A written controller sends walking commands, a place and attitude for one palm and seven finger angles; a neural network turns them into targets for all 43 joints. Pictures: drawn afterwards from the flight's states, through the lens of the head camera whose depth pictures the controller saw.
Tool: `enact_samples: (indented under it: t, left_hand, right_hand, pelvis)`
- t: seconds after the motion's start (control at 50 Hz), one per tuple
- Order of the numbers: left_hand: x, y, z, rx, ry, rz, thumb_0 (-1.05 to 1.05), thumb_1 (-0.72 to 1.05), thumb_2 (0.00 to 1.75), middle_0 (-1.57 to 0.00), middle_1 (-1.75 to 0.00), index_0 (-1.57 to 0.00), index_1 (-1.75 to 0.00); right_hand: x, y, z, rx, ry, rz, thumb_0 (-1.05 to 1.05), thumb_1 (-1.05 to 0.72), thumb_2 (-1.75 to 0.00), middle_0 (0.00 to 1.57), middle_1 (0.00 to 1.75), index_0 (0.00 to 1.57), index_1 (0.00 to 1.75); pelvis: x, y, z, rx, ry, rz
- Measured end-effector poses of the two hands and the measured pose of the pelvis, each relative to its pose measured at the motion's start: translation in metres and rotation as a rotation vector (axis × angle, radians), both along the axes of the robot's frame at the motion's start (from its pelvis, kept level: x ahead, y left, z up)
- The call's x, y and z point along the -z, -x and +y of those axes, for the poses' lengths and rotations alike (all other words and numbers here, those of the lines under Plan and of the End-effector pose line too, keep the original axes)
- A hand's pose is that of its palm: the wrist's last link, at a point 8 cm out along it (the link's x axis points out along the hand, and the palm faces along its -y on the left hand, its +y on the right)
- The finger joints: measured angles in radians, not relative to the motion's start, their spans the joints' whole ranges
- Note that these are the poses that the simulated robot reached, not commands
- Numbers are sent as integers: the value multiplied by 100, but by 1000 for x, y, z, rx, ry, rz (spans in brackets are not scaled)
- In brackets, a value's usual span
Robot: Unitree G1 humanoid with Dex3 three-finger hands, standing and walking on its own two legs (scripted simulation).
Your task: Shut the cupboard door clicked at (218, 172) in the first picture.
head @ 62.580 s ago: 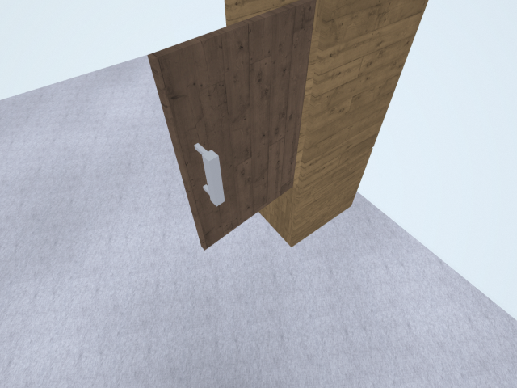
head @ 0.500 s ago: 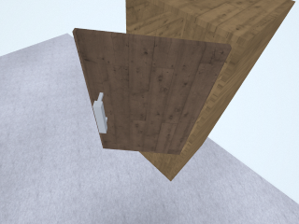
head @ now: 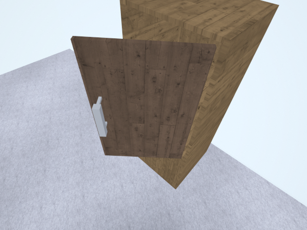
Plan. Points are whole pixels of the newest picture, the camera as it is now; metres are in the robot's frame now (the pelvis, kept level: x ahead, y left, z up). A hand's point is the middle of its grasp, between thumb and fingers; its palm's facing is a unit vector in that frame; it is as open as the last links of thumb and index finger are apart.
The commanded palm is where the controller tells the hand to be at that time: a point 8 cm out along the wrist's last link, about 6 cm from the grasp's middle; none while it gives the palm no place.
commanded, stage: come to a stop and stand still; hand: left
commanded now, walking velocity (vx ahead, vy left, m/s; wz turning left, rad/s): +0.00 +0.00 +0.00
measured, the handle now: (101, 116) +0.48 +0.21 -0.03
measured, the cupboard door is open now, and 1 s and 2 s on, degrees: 40 40 40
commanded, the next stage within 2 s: look again from close up in 0.06 s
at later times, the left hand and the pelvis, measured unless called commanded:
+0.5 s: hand out of the picture +0.00 +0.17 -0.18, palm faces +0.01 -0.98 -0.21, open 7.4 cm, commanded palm none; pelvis +0.02 +0.00 -0.01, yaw -1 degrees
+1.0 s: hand (103, 176) +0.25 +0.15 +0.01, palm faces +0.16 -0.99 -0.05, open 7.0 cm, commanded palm +0.14 +0.21 -0.07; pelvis +0.02 -0.02 -0.04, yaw +4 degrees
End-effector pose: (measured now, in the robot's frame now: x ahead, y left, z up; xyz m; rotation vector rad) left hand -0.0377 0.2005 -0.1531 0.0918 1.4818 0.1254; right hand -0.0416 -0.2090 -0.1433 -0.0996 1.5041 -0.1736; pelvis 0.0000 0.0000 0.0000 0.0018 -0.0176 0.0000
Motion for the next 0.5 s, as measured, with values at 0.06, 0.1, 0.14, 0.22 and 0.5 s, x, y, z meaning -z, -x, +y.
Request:
enact_samples:
  t: [0.06, 0.1, 0.14, 0.22, 0.5]
  left_hand:
    - [0, 10, -6, -10, 9, 22, 0, 91, 90, -20, -30, -20, -30]
    - [-1, 16, -10, -15, 14, 37, 0, 91, 90, -20, -30, -20, -30]
    - [-1, 21, -13, -18, 18, 48, 0, 91, 90, -20, -30, -20, -30]
    - [0, 23, -14, 0, 12, 45, 0, 91, 90, -20, -30, -20, -30]
    - [-4, -33, 15, 35, -73, -73, 0, 91, 90, -20, -30, -20, -30]
  right_hand:
    - [0, 2, 1, 0, -5, 6, 1, -91, -90, 20, 30, 20, 29]
    - [1, 0, 2, 1, -7, 2, 1, -91, -90, 20, 30, 20, 29]
    - [1, -3, 2, 1, -8, -7, 1, -91, -90, 20, 30, 20, 29]
    - [5, -16, 1, -28, -17, -47, 1, -91, -90, 20, 30, 20, 29]
    - [14, -63, -14, -58, 3, -157, 3, -94, -90, 20, 30, 20, 29]
  pelvis:
    - [0, 1, -1, 0, 0, 3]
    - [0, 1, -2, 1, 0, 5]
    - [0, 0, -3, 2, 1, 5]
    - [4, 1, -3, -8, 20, 14]
    - [10, -19, 1, 10, 1, 17]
